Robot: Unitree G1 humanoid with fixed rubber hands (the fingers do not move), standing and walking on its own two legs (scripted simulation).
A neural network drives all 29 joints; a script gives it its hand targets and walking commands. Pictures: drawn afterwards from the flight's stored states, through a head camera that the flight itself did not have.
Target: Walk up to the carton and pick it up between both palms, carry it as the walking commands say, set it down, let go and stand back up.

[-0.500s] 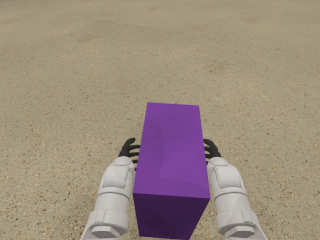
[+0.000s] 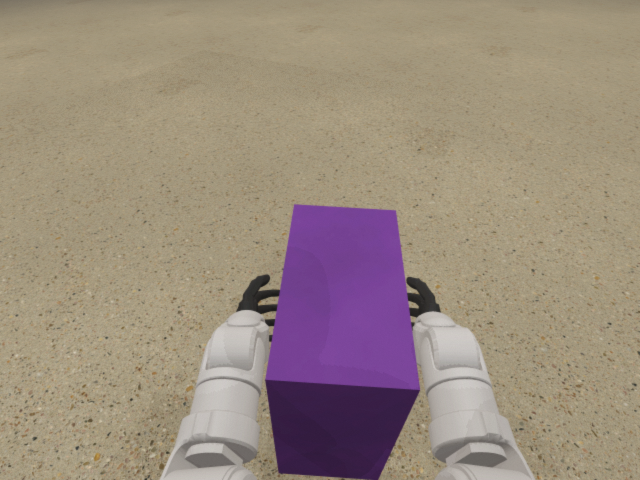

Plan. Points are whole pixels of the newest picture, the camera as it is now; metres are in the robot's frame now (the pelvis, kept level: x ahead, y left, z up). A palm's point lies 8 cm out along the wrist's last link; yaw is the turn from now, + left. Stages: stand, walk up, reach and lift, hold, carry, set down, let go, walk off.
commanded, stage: hold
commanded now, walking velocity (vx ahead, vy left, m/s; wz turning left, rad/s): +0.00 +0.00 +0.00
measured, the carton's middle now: (336, 343) +0.32 -0.01 -0.01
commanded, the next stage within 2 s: carry in 1.32 s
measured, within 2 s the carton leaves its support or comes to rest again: neither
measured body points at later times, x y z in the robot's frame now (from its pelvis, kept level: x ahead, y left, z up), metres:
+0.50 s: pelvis +0.01 +0.00 +0.00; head -0.04 +0.00 +0.45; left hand +0.32 +0.11 +0.04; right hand +0.32 -0.13 +0.04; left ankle +0.03 +0.13 -0.73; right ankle +0.06 -0.14 -0.73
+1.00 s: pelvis +0.00 +0.00 +0.00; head -0.05 +0.00 +0.45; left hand +0.32 +0.11 +0.05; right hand +0.31 -0.13 +0.04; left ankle +0.03 +0.13 -0.73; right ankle +0.06 -0.14 -0.73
